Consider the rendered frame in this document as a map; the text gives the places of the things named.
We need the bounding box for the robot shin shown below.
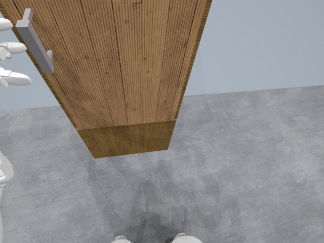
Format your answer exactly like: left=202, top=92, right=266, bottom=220
left=115, top=236, right=127, bottom=241
left=173, top=233, right=186, bottom=241

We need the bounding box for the left robot shin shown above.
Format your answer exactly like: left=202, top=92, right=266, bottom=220
left=115, top=236, right=127, bottom=241

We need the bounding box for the left robot upper arm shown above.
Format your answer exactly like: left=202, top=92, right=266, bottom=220
left=0, top=151, right=14, bottom=243

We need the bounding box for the left robot hand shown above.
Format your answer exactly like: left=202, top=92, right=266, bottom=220
left=0, top=18, right=32, bottom=88

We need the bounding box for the cupboard door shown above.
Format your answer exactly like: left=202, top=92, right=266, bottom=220
left=0, top=0, right=207, bottom=130

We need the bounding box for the right robot shin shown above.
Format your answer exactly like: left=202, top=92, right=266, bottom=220
left=173, top=233, right=186, bottom=241

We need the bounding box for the handle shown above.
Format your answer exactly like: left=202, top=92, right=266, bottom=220
left=16, top=8, right=54, bottom=73

